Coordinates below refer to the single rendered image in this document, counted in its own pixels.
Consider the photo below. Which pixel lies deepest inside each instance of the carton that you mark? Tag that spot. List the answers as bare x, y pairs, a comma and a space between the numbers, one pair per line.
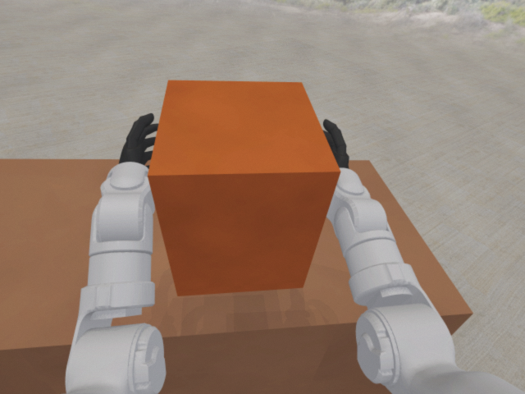
242, 177

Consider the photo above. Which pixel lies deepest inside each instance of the right robot forearm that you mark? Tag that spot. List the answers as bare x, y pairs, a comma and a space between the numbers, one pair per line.
379, 276

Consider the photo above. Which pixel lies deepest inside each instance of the robot left upper arm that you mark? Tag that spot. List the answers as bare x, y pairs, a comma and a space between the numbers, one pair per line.
125, 359

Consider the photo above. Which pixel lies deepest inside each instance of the robot right upper arm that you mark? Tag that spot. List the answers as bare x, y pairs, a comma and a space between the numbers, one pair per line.
408, 349

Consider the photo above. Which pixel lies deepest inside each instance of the robot left hand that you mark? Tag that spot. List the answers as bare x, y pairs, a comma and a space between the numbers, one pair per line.
136, 144

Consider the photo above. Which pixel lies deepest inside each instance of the pedestal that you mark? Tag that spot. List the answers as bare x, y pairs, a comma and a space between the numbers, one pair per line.
287, 341

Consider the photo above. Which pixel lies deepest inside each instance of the robot right hand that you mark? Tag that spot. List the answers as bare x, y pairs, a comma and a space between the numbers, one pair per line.
336, 141

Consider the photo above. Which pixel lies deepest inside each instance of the left robot forearm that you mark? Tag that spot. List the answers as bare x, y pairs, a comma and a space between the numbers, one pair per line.
120, 248

